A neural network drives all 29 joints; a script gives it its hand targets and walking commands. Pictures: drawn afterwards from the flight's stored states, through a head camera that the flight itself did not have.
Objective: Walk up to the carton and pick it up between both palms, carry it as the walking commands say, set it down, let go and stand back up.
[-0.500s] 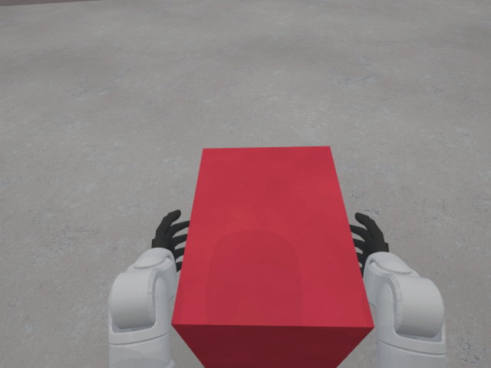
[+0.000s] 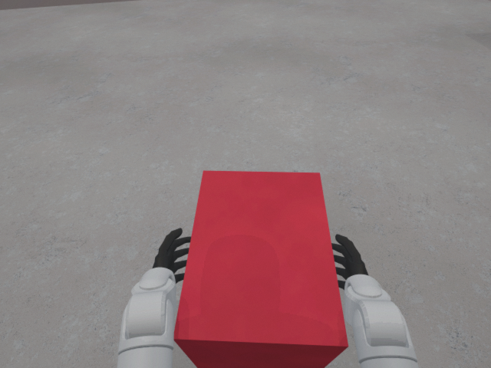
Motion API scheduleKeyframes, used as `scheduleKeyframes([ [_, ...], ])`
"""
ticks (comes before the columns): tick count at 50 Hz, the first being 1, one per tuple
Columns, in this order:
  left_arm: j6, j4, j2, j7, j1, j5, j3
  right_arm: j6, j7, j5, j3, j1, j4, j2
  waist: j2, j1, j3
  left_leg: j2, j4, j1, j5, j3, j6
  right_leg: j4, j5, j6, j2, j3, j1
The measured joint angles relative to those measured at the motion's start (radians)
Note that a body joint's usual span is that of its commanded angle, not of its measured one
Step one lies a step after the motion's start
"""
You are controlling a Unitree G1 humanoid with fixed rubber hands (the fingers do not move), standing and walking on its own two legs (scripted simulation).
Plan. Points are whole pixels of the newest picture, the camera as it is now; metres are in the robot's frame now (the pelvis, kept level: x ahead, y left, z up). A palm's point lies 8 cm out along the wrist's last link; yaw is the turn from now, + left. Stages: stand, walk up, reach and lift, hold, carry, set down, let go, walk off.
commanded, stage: hold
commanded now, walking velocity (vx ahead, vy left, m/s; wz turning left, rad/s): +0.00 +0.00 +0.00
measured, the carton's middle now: (258, 276) +0.30 +0.04 -0.05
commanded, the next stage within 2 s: set down in 0.26 s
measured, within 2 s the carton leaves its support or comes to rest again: neither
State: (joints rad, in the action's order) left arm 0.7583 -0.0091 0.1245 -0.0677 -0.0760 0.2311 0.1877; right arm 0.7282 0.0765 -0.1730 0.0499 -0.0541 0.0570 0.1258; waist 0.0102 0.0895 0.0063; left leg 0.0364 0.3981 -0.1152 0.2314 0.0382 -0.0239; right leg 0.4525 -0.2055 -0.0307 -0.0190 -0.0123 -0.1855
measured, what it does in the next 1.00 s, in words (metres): stands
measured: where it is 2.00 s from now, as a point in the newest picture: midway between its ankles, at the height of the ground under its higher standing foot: outside the picture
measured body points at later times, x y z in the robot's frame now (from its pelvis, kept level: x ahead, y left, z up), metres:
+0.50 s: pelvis -0.01 +0.05 +0.00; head -0.04 +0.05 +0.45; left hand +0.28 +0.22 +0.02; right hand +0.29 -0.09 +0.01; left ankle +0.00 +0.16 -0.74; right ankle +0.03 -0.09 -0.74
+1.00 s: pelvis -0.02 +0.02 -0.02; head +0.07 +0.01 +0.42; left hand +0.30 +0.21 -0.05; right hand +0.32 -0.10 -0.06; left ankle +0.00 +0.16 -0.74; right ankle +0.03 -0.09 -0.74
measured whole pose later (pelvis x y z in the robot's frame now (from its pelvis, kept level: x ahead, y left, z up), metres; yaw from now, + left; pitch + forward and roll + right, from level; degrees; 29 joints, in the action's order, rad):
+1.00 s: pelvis -0.02 +0.02 -0.02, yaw +1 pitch +9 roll +1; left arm 0.38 -0.43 0.17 -0.09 -0.39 0.34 0.44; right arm 0.40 -0.02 -0.34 0.36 -0.39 0.45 0.19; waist 0.00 0.06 0.03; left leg -0.01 0.59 -0.51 0.24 0.06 -0.02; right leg 0.60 -0.21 -0.01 -0.02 0.04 -0.55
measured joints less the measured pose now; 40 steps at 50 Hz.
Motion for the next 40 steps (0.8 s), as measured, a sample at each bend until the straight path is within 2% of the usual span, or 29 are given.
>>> scheduleKeyframes([
  [7, -0.021, -0.171, 0.001, -0.003, -0.157, 0.034, 0.073, -0.014, -0.014, -0.030, 0.091, -0.150, 0.157, 0.013, 0.000, 0.001, -0.001, -0.023, 0.034, 0.023, 0.005, -0.019, 0.002, 0.016, 0.002, 0.026, 0.016, 0.035, 0.024],
  [13, -0.012, -0.196, 0.027, 0.006, -0.176, 0.055, 0.107, -0.014, -0.059, -0.070, 0.134, -0.182, 0.206, 0.020, -0.002, 0.004, -0.019, -0.041, 0.020, 0.059, 0.006, -0.049, 0.023, -0.014, 0.018, 0.047, 0.032, 0.067, 0.059],
  [17, -0.014, -0.229, 0.029, 0.031, -0.191, 0.057, 0.087, -0.021, -0.108, -0.106, 0.195, -0.215, 0.249, 0.021, -0.002, -0.041, 0.024, -0.061, 0.020, 0.073, -0.001, -0.022, 0.035, -0.025, 0.017, 0.034, 0.029, 0.083, 0.092],
  [21, -0.045, -0.264, 0.032, 0.059, -0.204, 0.047, 0.063, -0.041, -0.129, -0.118, 0.217, -0.225, 0.261, 0.007, 0.000, -0.053, 0.052, -0.075, 0.030, 0.055, -0.005, -0.007, 0.042, -0.026, 0.016, 0.040, 0.037, 0.082, 0.086],
  [29, -0.130, -0.331, 0.035, 0.059, -0.215, 0.045, 0.088, -0.119, -0.136, -0.151, 0.249, -0.227, 0.306, 0.021, 0.002, -0.042, 0.059, -0.066, 0.033, 0.006, -0.007, -0.011, 0.036, -0.025, 0.024, 0.049, 0.028, 0.088, 0.035],
  [40, -0.270, -0.408, 0.052, 0.018, -0.272, 0.092, 0.194, -0.237, -0.122, -0.179, 0.302, -0.298, 0.384, 0.042, 0.005, -0.035, 0.034, -0.054, 0.104, -0.177, 0.003, 0.008, 0.014, 0.063, 0.004, 0.038, 0.012, 0.069, -0.153],
])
